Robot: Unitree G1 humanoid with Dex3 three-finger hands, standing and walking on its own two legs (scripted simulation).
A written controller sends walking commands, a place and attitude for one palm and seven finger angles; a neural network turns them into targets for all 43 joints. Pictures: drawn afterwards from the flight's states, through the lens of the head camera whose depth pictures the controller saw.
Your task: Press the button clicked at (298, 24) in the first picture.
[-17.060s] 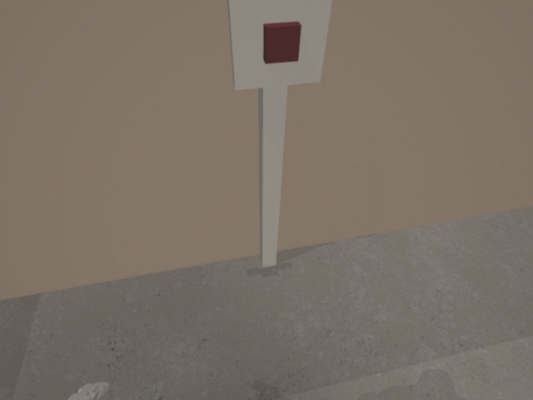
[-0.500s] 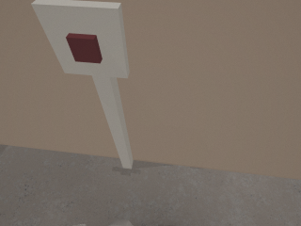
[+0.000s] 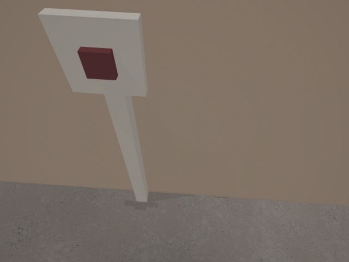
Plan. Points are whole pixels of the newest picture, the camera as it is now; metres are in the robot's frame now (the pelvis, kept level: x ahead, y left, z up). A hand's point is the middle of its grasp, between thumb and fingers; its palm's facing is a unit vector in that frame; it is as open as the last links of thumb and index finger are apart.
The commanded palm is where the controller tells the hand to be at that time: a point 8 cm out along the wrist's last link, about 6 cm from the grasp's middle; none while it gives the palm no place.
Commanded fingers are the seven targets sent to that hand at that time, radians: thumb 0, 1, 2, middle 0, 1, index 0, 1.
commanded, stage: look again from close up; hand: left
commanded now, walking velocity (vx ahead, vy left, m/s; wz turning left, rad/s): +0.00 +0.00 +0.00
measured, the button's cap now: (99, 63) +0.50 +0.20 +0.19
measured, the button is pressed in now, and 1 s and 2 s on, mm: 0 0 0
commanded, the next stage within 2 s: raise the hand and make a fist in 0.48 s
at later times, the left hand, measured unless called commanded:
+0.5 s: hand out of the picture +0.04 +0.14 -0.17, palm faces +0.03 -0.97 -0.24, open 7.3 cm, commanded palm none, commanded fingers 0.00 0.90 0.90 -0.20 -0.30 -0.20 -0.30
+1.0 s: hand (109, 261) +0.14 +0.14 -0.02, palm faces -0.06 -1.00 +0.05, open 5.4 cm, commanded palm +0.12 +0.21 +0.00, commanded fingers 0.00 0.90 0.90 -0.81 -0.96 -0.81 -0.96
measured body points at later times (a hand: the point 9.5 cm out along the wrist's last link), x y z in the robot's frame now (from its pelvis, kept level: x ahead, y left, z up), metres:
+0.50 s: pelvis +0.02 -0.04 -0.01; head +0.02 -0.06 +0.44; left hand +0.04 +0.20 -0.15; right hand +0.03 -0.26 -0.18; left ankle -0.03 +0.11 -0.74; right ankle -0.01 -0.13 -0.74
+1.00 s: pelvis -0.04 -0.02 -0.04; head -0.02 -0.01 +0.40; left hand +0.13 +0.19 -0.02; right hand +0.20 -0.27 -0.05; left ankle -0.03 +0.11 -0.74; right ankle -0.01 -0.13 -0.74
